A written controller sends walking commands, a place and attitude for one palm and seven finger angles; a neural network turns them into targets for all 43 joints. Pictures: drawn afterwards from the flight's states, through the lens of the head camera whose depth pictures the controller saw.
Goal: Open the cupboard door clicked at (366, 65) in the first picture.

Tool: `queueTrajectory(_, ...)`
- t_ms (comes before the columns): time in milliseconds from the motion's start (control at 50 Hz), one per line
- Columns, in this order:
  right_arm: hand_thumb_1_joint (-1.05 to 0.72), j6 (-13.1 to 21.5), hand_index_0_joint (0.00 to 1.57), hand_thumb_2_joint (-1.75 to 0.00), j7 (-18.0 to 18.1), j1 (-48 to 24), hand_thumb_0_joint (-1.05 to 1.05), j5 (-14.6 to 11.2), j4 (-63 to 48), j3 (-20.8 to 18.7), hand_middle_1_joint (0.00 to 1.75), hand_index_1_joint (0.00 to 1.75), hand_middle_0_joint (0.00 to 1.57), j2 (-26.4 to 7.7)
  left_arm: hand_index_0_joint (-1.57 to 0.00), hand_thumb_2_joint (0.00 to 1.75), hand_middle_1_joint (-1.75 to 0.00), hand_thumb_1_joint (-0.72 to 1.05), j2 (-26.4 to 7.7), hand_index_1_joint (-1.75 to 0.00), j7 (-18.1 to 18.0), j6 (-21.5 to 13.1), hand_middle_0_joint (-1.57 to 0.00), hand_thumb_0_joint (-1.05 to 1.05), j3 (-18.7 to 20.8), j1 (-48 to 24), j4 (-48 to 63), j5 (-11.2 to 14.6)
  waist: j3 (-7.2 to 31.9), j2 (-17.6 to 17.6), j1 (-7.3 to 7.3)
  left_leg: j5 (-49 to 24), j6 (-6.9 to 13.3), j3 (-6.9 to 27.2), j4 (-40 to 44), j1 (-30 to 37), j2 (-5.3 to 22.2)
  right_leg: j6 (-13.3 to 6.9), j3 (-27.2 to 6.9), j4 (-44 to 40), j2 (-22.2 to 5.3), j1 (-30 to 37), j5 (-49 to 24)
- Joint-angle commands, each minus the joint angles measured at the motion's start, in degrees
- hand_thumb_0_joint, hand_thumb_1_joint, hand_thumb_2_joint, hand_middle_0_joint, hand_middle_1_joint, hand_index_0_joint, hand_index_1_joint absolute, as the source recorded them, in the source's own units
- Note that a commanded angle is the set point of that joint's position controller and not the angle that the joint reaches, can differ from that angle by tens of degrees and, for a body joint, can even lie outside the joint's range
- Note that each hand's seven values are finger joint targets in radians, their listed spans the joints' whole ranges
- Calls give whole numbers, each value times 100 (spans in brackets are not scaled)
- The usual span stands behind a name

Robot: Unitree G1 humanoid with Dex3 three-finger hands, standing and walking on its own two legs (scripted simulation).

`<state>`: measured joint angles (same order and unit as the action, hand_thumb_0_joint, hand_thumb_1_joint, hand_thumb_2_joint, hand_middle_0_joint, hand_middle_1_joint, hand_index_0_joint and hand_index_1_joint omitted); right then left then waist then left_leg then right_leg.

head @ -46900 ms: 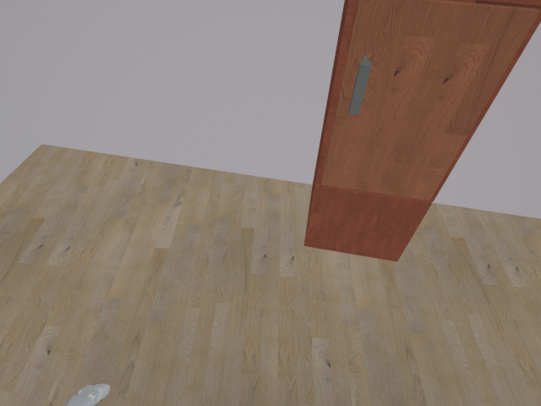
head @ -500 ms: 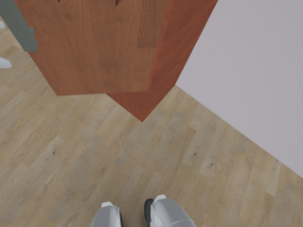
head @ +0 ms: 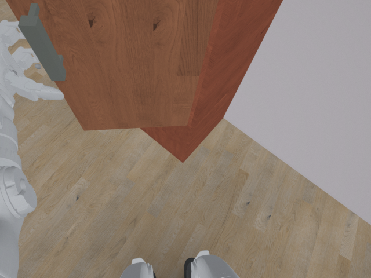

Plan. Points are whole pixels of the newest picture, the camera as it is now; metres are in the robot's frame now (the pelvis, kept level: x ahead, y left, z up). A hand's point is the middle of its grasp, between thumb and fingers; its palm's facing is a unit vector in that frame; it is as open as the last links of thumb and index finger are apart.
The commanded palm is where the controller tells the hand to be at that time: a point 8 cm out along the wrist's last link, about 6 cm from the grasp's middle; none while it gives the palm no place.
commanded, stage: slide the fingers in behind the handle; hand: left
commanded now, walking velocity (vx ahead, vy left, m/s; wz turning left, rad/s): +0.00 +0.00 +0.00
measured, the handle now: (47, 44) +0.57 +0.23 +0.10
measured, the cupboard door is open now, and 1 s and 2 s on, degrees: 46 46 46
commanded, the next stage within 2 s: close the thumb around the handle in 1.00 s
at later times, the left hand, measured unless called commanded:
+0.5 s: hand (56, 64) +0.52 +0.21 +0.10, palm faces +0.00 -1.00 -0.01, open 14.0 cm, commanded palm +0.50 +0.25 +0.09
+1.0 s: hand (56, 64) +0.53 +0.21 +0.10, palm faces +0.01 -1.00 +0.00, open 13.8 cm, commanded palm +0.51 +0.24 +0.09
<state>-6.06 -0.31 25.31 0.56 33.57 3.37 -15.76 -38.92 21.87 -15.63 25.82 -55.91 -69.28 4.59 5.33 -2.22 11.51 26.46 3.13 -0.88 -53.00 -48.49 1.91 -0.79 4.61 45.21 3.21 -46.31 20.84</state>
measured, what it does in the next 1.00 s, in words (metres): stands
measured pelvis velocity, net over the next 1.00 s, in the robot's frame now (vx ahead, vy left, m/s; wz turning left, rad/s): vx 0.00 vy -0.01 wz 0.00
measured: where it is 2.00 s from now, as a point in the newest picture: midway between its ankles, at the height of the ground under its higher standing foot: outside the picture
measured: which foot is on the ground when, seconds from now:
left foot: down 0.00-1.00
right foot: down 0.00-1.00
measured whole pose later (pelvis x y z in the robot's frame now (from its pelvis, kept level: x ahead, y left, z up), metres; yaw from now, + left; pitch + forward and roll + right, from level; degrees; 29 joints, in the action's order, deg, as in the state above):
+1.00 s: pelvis +0.00 -0.01 +0.00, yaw +0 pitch +22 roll -4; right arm -3.9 -0.2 25.4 0.6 35.1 3.2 -15.9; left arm -36.7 18.3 -18.2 24.8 -58.6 -71.6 4.4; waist 4.7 -1.9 11.8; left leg 26.1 2.7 -1.2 -53.1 -49.2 1.9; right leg -1.3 4.3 46.6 3.2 -47.7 21.0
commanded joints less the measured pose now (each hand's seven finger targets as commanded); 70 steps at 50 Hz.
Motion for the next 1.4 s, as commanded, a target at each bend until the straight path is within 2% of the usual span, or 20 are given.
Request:
queueTrajectory(0,-90,86,20,-90,91,1213,0,65,-67,-458,30,30,20,-1137,-30,30,-120,-50,-1401,-120,-228,-632,-30,0,120,-2682,1538,147,2808,-1059,27,-4046,-347,704,369,2880,149,-38,-145,-132,127,530,-2055)
queueTrajectory(100,-90,123,20,-90,96,1135,0,23,-23,-422,30,30,20,-1120,-30,30,-120,-50,-1277,-120,-215,-610,-30,0,61,-2537,1011,151,2576,-768,46,-3315,-201,546,412,2276,47,-29,-220,-137,87,873,-2130)
queueTrajectory(160,-90,120,20,-90,136,1112,0,-4,-71,-384,30,30,20,-1150,-30,30,-120,-50,-1741,-120,-264,-470,-30,0,239,-2580,779,-9,2334,-621,27,-2639,-101,438,456,1672,-11,-14,-315,-167,43,1100,-1981)
queueTrajectory(220,-90,168,20,-90,171,1099,0,-5,-105,-357,30,30,20,-1125,-30,30,-120,-50,-1829,-120,-286,-542,-30,0,193,-2857,888,-62,2504,-789,62,-2515,-78,404,418,1576,-43,-14,-399,-144,28,1231,-2024)
queueTrajectory(260,-90,213,20,-90,158,1118,0,9,-94,-377,30,30,20,-1103,-30,30,-120,-50,-1668,-120,-281,-676,-30,0,104,-2990,1173,-29,2782,-1071,52,-2727,-114,432,394,1891,-31,-33,-388,-117,39,1167,-2088)
queueTrajectory(300,-90,239,20,-90,160,1167,0,29,-20,-411,30,30,20,-1123,-30,30,-120,-50,-1614,-120,-246,-791,-30,0,137,-3054,1262,58,3053,-960,91,-2963,-135,495,331,2155,7,-33,-363,-89,64,1132,-2198)
queueTrajectory(360,-90,236,20,-90,157,1169,0,-2,15,-401,30,30,20,-1145,-30,30,-120,-50,-1509,-120,-149,-632,-30,0,147,-2731,847,170,2783,-704,103,-2688,-85,407,371,1793,-16,-9,-397,-169,57,1275,-2190)
queueTrajectory(440,-90,217,20,-90,158,1181,0,-12,-27,-385,30,30,20,-1129,-30,30,-120,-50,-1375,-120,-162,-398,-30,0,-53,-2626,747,53,2531,-895,62,-2612,-77,396,451,1711,-37,-21,-360,-194,32,1152,-2092)
queueTrajectory(580,-90,260,20,-90,126,1233,0,20,-28,-412,30,30,20,-1126,-30,30,-120,-50,-1507,-120,-387,-619,-30,0,180,-2786,1068,114,2707,-653,62,-2634,-58,374,434,1657,-40,-33,-411,-179,54,1418,-2265)
queueTrajectory(660,-90,265,20,-90,130,1207,0,5,8,-407,30,30,20,-1129,-30,30,-120,-50,-1458,-120,-367,-572,-30,0,39,-2767,881,7,2495,-783,91,-2554,-71,390,452,1690,-29,-20,-392,-195,44,1180,-2069)
queueTrajectory(700,-90,273,20,-90,130,1233,0,27,20,-414,30,30,20,-1131,-30,30,-120,-50,-1514,-120,-377,-616,-30,0,86,-2872,1013,-8,2718,-986,56,-2753,-101,434,423,1948,-22,-31,-365,-154,45,1077,-2084)
queueTrajectory(760,-90,280,20,-90,134,1224,0,19,23,-407,30,30,20,-1120,-30,30,-120,-50,-1344,-120,-362,-556,-30,0,-33,-2852,894,24,2594,-755,143,-2760,-92,443,434,1897,-6,-13,-345,-175,52,1065,-2100)
queueTrajectory(800,-90,283,20,-90,133,1247,0,29,15,-413,30,30,20,-1144,-30,30,-120,-50,-1464,-120,-354,-581,-30,0,136,-2783,910,71,2754,-843,63,-2873,-112,451,426,1986,-8,-27,-333,-145,57,1090,-2166)
queueTrajectory(860,-90,292,20,-90,120,1220,0,30,20,-408,30,30,20,-1114,-30,30,-120,-50,-1119,-120,-332,-567,-30,0,-118,-2854,916,92,2630,-782,141,-2874,-124,479,421,2056,5,-22,-288,-145,64,903,-2061)
queueTrajectory(940,-90,282,20,-90,114,1239,0,42,42,-432,30,30,20,-1138,-30,30,-120,-50,-1270,-120,-407,-611,-30,0,58,-2738,917,69,2651,-854,55,-3074,-171,532,403,2220,33,-37,-251,-123,70,756,-2008)
queueTrajectory(1080,-90,265,20,-90,77,1267,0,72,28,-442,30,30,20,-1117,-30,30,-120,-50,-1083,-120,-491,-670,-30,0,-25,-2806,1144,65,2789,-950,59,-3533,-221,600,369,2460,51,-58,-206,-69,83,712,-2137)
queueTrajectory(1140,-90,251,20,-90,61,1232,0,61,49,-454,30,30,20,-1109,-31,37,-122,-33,-970,-122,-495,-651,-31,0,-108,-2835,1151,73,2784,-962,78,-3464,-253,606,376,2529,61,-41,-198,-95,90,630,-2030)
queueTrajectory(1260,-90,251,20,-90,90,1205,0,55,33,-436,30,30,20,-1127,-34,52,-125,0,-1346,-125,-529,-670,-34,0,145,-2765,1018,19,2634,-774,27,-3084,-192,541,420,2132,19,-46,-248,-100,76,896,-2059)
queueTrajectory(1300,-90,256,20,-90,85,1191,0,62,30,-433,30,30,20,-1101,-34,56,-127,12,-1236,-127,-541,-747,-34,0,27,-2918,1246,15,2769,-1096,32,-3306,-239,578,411,2377,34,-54,-236,-76,68,785,-2073)
queueTrajectory(1380,-90,256,20,-90,77,1230,0,70,70,-443,30,30,20,-1110,-36,66,-129,34,-937,-129,-514,-725,-36,0,-165,-2887,1075,45,2613,-872,133,-3336,-249,656,387,2453,68,-59,-180,-84,95,561,-1906)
